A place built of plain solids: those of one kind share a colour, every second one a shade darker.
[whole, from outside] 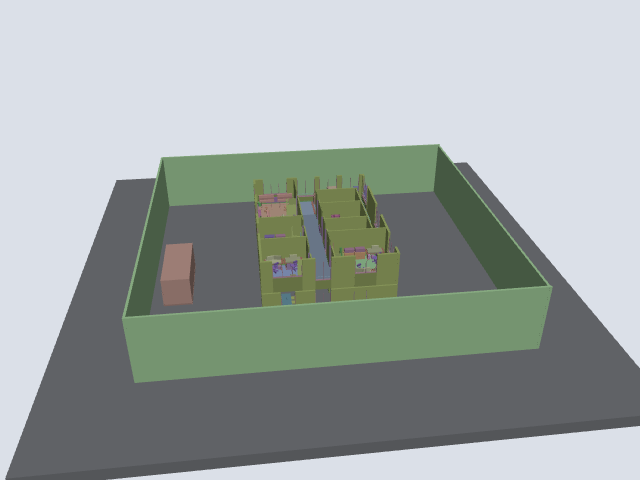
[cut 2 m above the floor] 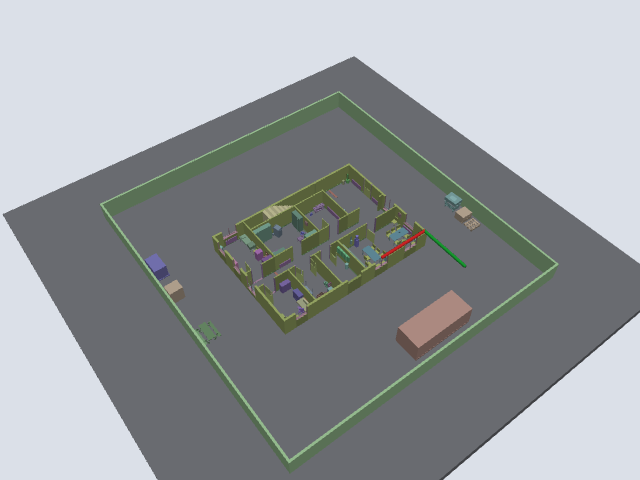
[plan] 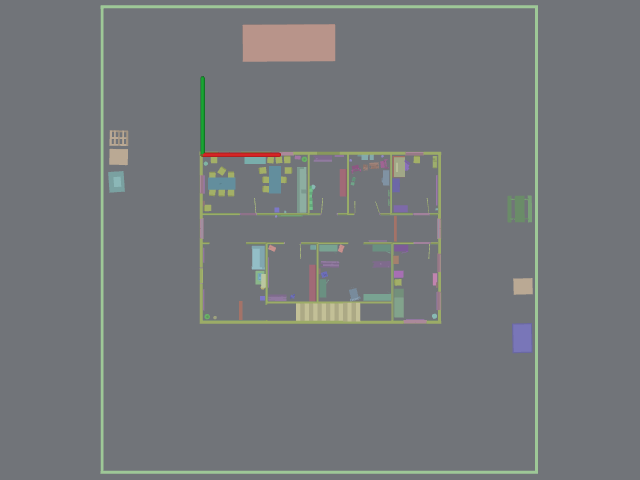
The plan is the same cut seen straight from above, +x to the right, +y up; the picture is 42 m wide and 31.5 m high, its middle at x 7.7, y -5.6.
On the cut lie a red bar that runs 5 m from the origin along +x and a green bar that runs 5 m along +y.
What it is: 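A works' own office and amenities block on a factory's ground, two floors round a stairwell, for the staff and hands of a middling works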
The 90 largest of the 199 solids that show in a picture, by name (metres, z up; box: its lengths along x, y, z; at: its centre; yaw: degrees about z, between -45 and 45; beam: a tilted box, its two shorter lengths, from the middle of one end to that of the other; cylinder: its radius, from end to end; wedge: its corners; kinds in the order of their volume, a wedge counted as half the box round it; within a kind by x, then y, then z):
{
 "yard_bound_1": {"box": [0.2, 30.75, 5.85], "at": [-6.6, -5.56, 2.88]},
 "yard_bound_2": {"box": [28.71, 0.2, 5.73], "at": [7.66, -20.84, 2.82]},
 "yard_bound_3": {"box": [28.71, 0.2, 5.85], "at": [7.66, 9.71, 2.88]},
 "yard_bound_4": {"box": [0.2, 30.75, 5.85], "at": [21.91, -5.56, 2.88]},
 "beyond_container_1": {"box": [5.99, 2.32, 2.59], "at": [5.67, 7.33, 1.24], "yaw": 0.3},
 "beyond_container_2": {"box": [6.06, 2.4, 2.65], "at": [5.67, 7.33, 1.27], "yaw": 0.3},
 "wall_1": {"box": [0.2, 1.86, 2.95], "at": [-0.1, -10.18, 4.03]},
 "wall_2": {"box": [0.2, 5.3, 2.5], "at": [-0.1, -8.45, 1.2]},
 "wall_3": {"box": [0.2, 1.81, 1.25], "at": [-0.1, -8.35, 3.17]},
 "wall_4": {"box": [0.2, 1.66, 2.95], "at": [-0.1, -6.62, 4.03]},
 "wall_5": {"box": [0.2, 0.76, 2.95], "at": [-0.1, -3.52, 4.03]},
 "wall_6": {"box": [0.2, 1.36, 2.5], "at": [-0.1, -3.23, 1.2]},
 "wall_7": {"box": [0.2, 2.41, 1.35], "at": [-0.1, -1.95, 3.23]},
 "wall_8": {"box": [0.2, 1.56, 2.5], "at": [-0.1, -0.57, 1.2]},
 "wall_9": {"box": [0.2, 0.96, 2.95], "at": [-0.1, -0.28, 4.03]},
 "wall_10": {"box": [1.11, 0.2, 2.95], "at": [0.35, -11.0, 4.03]},
 "wall_11": {"box": [1.21, 0.2, 2.5], "at": [0.4, 0.1, 1.2]},
 "wall_12": {"box": [3.75, 0.2, 2.95], "at": [1.68, 0.1, 4.03]},
 "wall_13": {"box": [4.4, 0.2, 2.5], "at": [2.0, -11.0, 1.2]},
 "wall_14": {"box": [1.96, 0.2, 2.5], "at": [3.48, 0.1, 1.2]},
 "wall_15": {"box": [0.06, 3.9, 2.95], "at": [3.52, -1.95, 4.03]},
 "wall_16": {"box": [0.91, 0.2, 2.95], "at": [3.75, -11.0, 4.03]},
 "wall_17": {"box": [0.06, 3.96, 2.5], "at": [4.17, -7.78, 1.2]},
 "wall_18": {"box": [0.06, 3.96, 2.95], "at": [4.17, -7.78, 4.03]},
 "wall_19": {"box": [0.06, 3.9, 2.5], "at": [4.23, -7.75, 1.2]},
 "wall_20": {"box": [3.4, 0.06, 2.5], "at": [5.25, -3.87, 1.2]},
 "wall_21": {"box": [3.46, 0.06, 2.5], "at": [5.28, -3.93, 1.2]},
 "wall_22": {"box": [2.46, 0.2, 2.95], "at": [5.42, -11.0, 4.03]},
 "wall_23": {"box": [3.35, 0.06, 2.5], "at": [5.88, -9.67, 1.2]},
 "wall_24": {"box": [3.41, 0.06, 2.85], "at": [5.91, -9.73, 1.38]},
 "wall_25": {"box": [1.01, 0.2, 2.5], "at": [6.45, 0.1, 1.2]},
 "wall_26": {"box": [0.06, 3.9, 2.95], "at": [6.47, -7.75, 4.03]},
 "wall_27": {"box": [0.06, 3.9, 2.5], "at": [6.92, -1.95, 1.2]},
 "wall_28": {"box": [0.06, 3.9, 2.5], "at": [6.98, -1.95, 1.2]},
 "wall_29": {"box": [0.06, 3.9, 2.95], "at": [7.32, -1.95, 4.03]},
 "wall_30": {"box": [0.06, 3.9, 2.5], "at": [7.52, -7.75, 1.2]},
 "wall_31": {"box": [0.06, 3.9, 2.5], "at": [7.58, -7.75, 1.2]},
 "wall_32": {"box": [3.15, 0.06, 2.95], "at": [8.07, -9.67, 4.03]},
 "wall_33": {"box": [1.51, 0.2, 1.65], "at": [8.25, 0.1, 0.78]},
 "wall_34": {"box": [8.25, 0.2, 2.85], "at": [8.32, -11.0, 1.38]},
 "wall_35": {"box": [4.21, 0.06, 2.95], "at": [9.45, -3.87, 4.03]},
 "wall_36": {"box": [0.06, 3.9, 2.5], "at": [9.52, -1.95, 1.2]},
 "wall_37": {"box": [0.06, 3.9, 2.5], "at": [9.58, -1.95, 1.2]},
 "wall_38": {"box": [0.06, 3.9, 2.95], "at": [9.62, -7.75, 4.03]},
 "wall_39": {"box": [4.96, 0.06, 2.85], "at": [9.97, -9.73, 1.38]},
 "wall_40": {"box": [4.9, 0.06, 2.5], "at": [10.0, -9.67, 1.2]},
 "wall_41": {"box": [3.66, 0.2, 2.95], "at": [10.62, -11.0, 4.03]},
 "wall_42": {"box": [2.8, 0.2, 2.5], "at": [10.95, 0.1, 1.2]},
 "wall_43": {"box": [2.8, 0.06, 2.95], "at": [11.05, -9.67, 4.03]},
 "wall_44": {"box": [1.66, 0.2, 2.95], "at": [11.38, 0.1, 4.03]},
 "wall_45": {"box": [0.06, 3.9, 2.5], "at": [12.32, -1.95, 1.2]},
 "wall_46": {"box": [0.06, 3.9, 2.5], "at": [12.38, -1.95, 1.2]},
 "wall_47": {"box": [0.06, 3.9, 2.5], "at": [12.42, -7.75, 1.2]},
 "wall_48": {"box": [0.06, 3.9, 2.95], "at": [12.42, -7.75, 4.03]},
 "wall_49": {"box": [0.06, 3.96, 2.5], "at": [12.48, -7.78, 1.2]},
 "wall_50": {"box": [0.96, 0.2, 2.5], "at": [12.82, 0.1, 1.2]},
 "wall_51": {"box": [2.81, 0.06, 2.95], "at": [14.05, -3.87, 4.03]},
 "wall_52": {"box": [1.16, 0.2, 2.5], "at": [15.07, 0.1, 1.2]},
 "wall_53": {"box": [0.96, 0.2, 2.5], "at": [15.18, -11.0, 1.2]},
 "wall_54": {"box": [0.2, 0.91, 2.5], "at": [15.55, -10.65, 1.2]},
 "wall_55": {"box": [0.2, 1.31, 2.5], "at": [15.55, -8.35, 1.2]},
 "wall_56": {"box": [0.2, 0.76, 2.95], "at": [15.55, -3.52, 4.03]},
 "wall_57": {"box": [0.2, 4.1, 2.5], "at": [15.55, -1.85, 1.2]},
 "wall_58": {"box": [0.2, 0.96, 2.95], "at": [15.55, -0.28, 4.03]},
 "raised_floor_gallery_1": {"box": [12.58, 2.03, 0.25], "at": [6.22, -4.85, 2.67]},
 "raised_floor_gallery_2": {"box": [3.13, 7.13, 0.25], "at": [13.95, -7.4, 2.67]},
 "raised_floor_drawing_1": {"box": [8.23, 4.03, 0.25], "at": [11.4, -1.95, 2.67]},
 "stair_1": {"box": [0.3, 1.24, 1.27], "at": [7.96, -10.33, 0.59]},
 "stair_2": {"box": [0.3, 1.24, 1.45], "at": [8.24, -10.33, 0.68]},
 "stair_3": {"box": [0.3, 1.24, 1.62], "at": [8.52, -10.33, 0.76]},
 "stair_4": {"box": [0.3, 1.24, 1.8], "at": [8.8, -10.33, 0.85]},
 "stair_5": {"box": [0.3, 1.24, 1.98], "at": [9.08, -10.33, 0.94]},
 "stair_6": {"box": [0.3, 1.24, 2.15], "at": [9.36, -10.33, 1.02]},
 "stair_7": {"box": [0.3, 1.24, 2.33], "at": [9.64, -10.33, 1.11]},
 "stair_8": {"box": [0.3, 1.24, 2.5], "at": [9.92, -10.33, 1.2]},
 "stair_9": {"box": [0.3, 1.24, 2.67], "at": [10.2, -10.33, 1.29]},
 "raised_floor_manager_1": {"box": [4.33, 5.23, 0.25], "at": [2.1, -8.35, 2.67]},
 "lockers_1": {"box": [0.45, 1.2, 1.85], "at": [7.88, -8.77, 0.88]},
 "lockers_2": {"box": [1.2, 0.45, 1.85], "at": [8.25, -6.14, 0.88]},
 "lockers_3": {"box": [1.8, 0.45, 1.85], "at": [11.46, -9.36, 0.88]},
 "lockers_4": {"box": [1.2, 0.45, 1.85], "at": [11.75, -6.13, 0.88]},
 "raised_floor_buying_1": {"box": [3.68, 4.03, 0.25], "at": [1.77, -1.95, 2.67]},
 "beyond_pallets_1": {"box": [1.22, 1.03, 0.85], "at": [-5.51, -0.15, 0.37], "yaw": -0.8},
 "beyond_pallets_2": {"box": [1.25, 1.06, 1.47], "at": [21.03, -8.65, 0.73], "yaw": 1.6},
 "beyond_oil_tank_1": {"box": [1.16, 1.8, 1.4], "at": [20.98, -12.04, 0.64], "yaw": 1.2},
 "kitchenette_1": {"box": [0.6, 3.0, 0.68], "at": [6.51, -2.31, 0.44]},
 "cupboard_steel_1": {"box": [0.92, 0.45, 1.88], "at": [13.03, -6.14, 0.89]},
 "counter_1": {"box": [1.4, 0.55, 0.95], "at": [3.44, -0.33, 0.57]},
 "beyond_waste_container_1": {"box": [1.02, 1.36, 0.34], "at": [-5.65, -1.78, 1.12], "yaw": 3.9},
 "filing_lateral_1": {"box": [0.48, 0.9, 1.05], "at": [12.7, -2.02, 0.48]}
}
